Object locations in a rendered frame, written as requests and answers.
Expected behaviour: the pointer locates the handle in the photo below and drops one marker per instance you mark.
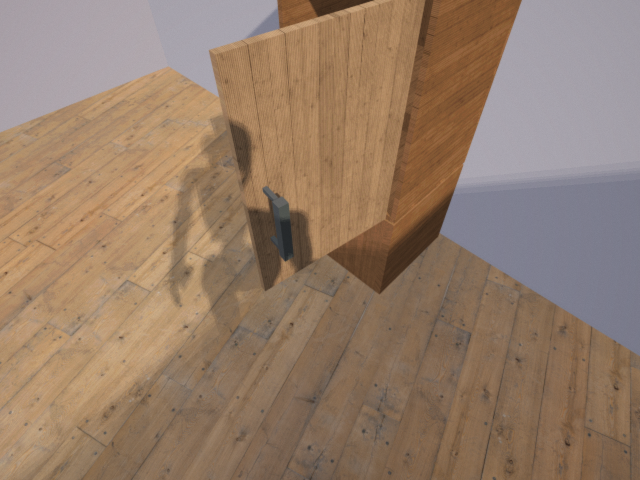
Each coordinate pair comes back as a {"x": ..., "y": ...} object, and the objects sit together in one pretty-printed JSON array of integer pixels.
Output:
[{"x": 283, "y": 225}]

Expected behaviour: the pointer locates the cupboard door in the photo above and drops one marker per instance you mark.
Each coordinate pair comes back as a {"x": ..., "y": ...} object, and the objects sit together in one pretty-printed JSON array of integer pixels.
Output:
[{"x": 314, "y": 111}]

